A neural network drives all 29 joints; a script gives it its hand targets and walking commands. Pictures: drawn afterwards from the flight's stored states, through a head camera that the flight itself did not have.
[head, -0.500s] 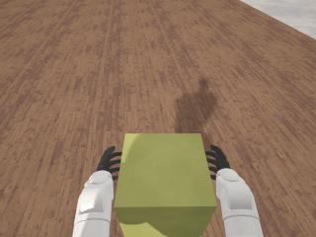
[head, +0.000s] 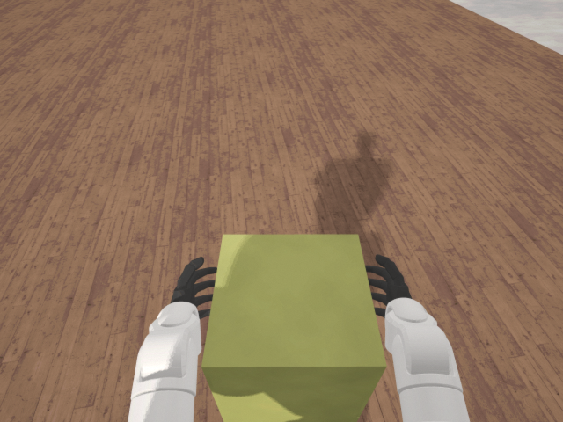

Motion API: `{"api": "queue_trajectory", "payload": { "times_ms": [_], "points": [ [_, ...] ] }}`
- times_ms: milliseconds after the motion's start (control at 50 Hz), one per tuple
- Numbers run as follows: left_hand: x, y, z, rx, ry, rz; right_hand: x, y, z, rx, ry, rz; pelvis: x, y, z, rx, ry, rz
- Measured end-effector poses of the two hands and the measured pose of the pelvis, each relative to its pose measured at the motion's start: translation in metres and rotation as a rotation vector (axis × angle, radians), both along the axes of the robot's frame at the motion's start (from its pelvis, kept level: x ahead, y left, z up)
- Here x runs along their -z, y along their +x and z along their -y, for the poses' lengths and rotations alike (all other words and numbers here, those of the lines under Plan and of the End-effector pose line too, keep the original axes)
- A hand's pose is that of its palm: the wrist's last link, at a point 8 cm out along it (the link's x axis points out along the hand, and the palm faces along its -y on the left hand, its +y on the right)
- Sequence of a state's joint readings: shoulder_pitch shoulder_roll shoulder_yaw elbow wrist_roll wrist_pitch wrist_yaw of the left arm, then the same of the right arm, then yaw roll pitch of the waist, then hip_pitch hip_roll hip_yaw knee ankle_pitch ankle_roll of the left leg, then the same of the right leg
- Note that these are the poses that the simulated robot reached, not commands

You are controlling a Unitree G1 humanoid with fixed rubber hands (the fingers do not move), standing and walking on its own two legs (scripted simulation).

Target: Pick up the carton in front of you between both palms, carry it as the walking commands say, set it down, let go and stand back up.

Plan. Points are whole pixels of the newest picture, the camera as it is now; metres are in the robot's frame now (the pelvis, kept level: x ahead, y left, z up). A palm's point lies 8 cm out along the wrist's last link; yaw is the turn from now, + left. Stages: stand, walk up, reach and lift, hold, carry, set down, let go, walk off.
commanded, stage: carry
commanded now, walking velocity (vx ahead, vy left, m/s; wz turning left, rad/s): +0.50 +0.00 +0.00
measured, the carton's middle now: (290, 333) +0.30 +0.00 -0.04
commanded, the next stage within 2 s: none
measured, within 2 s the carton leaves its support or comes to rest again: neither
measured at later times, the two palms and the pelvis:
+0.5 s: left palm (193, 214) +0.52 +0.18 +0.02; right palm (349, 208) +0.51 -0.12 +0.03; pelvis +0.22 +0.04 +0.00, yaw -3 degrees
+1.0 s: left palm (208, 156) +0.67 +0.16 +0.05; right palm (345, 153) +0.66 -0.14 +0.05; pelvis +0.37 +0.02 +0.01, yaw -1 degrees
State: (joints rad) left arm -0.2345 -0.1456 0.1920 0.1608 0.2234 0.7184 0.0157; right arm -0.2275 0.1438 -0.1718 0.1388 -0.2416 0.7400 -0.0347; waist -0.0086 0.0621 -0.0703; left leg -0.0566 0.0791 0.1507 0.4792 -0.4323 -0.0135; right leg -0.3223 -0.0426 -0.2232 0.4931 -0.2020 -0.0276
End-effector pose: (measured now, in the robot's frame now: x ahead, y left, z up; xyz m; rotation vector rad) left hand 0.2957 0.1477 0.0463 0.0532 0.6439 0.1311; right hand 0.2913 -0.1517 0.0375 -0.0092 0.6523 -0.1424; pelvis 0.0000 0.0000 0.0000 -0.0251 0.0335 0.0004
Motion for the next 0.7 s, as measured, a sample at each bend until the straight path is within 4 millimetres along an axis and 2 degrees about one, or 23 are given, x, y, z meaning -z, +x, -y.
{"api": "queue_trajectory", "payload": {
  "times_ms": [80, 180, 260, 320, 380, 440, 560, 640, 700],
  "points": [
    [0.005, 0.02, 0.006, -0.02, -0.012, -0.03, 0.0, 0.026, 0.007, -0.022, -0.013, -0.03, -0.007, 0.024, 0.012, -0.017, 0.019, -0.012],
    [-0.001, 0.046, 0.005, -0.036, -0.009, -0.04, -0.007, 0.06, 0.006, -0.037, -0.008, -0.038, -0.02, 0.059, 0.013, -0.005, 0.049, -0.029],
    [-0.013, 0.087, 0.001, -0.026, -0.012, 0.004, -0.017, 0.095, 0.002, -0.02, -0.002, 0.006, -0.021, 0.094, 0.005, 0.003, 0.048, -0.036],
    [-0.014, 0.124, -0.005, -0.004, -0.014, 0.017, -0.019, 0.126, -0.004, -0.002, -0.008, 0.019, -0.017, 0.127, -0.006, 0.008, 0.039, -0.037],
    [-0.004, 0.163, -0.014, 0.019, -0.017, 0.013, -0.013, 0.161, -0.014, 0.013, -0.024, 0.015, -0.007, 0.166, -0.02, 0.017, 0.027, -0.028],
    [0.014, 0.202, -0.026, 0.029, -0.036, -0.002, -0.001, 0.196, -0.026, 0.019, -0.048, -0.005, 0.005, 0.2, -0.034, 0.037, 0.036, -0.018],
    [0.032, 0.239, -0.032, 0.051, -0.029, -0.099, 0.016, 0.229, -0.032, 0.033, -0.055, -0.104, -0.012, 0.241, -0.045, 0.061, 0.012, -0.036],
    [0.03, 0.265, -0.03, 0.049, -0.032, -0.078, 0.016, 0.254, -0.03, 0.036, -0.049, -0.082, -0.016, 0.266, -0.044, 0.057, 0.01, -0.033],
    [0.021, 0.287, -0.027, 0.036, -0.03, -0.03, 0.009, 0.278, -0.027, 0.033, -0.036, -0.034, -0.013, 0.287, -0.039, 0.053, 0.025, -0.021]
  ]
}}
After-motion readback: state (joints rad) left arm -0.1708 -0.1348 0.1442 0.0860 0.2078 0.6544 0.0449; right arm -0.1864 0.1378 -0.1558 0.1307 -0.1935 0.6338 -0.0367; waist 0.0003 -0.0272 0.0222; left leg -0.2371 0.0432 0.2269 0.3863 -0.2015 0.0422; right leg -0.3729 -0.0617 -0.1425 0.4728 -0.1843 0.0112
